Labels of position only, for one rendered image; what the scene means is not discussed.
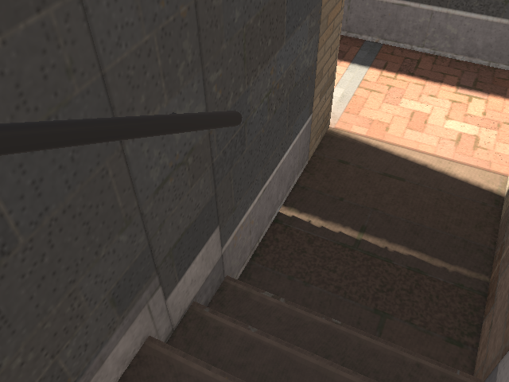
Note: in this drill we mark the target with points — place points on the stairs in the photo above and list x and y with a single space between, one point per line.
255 358

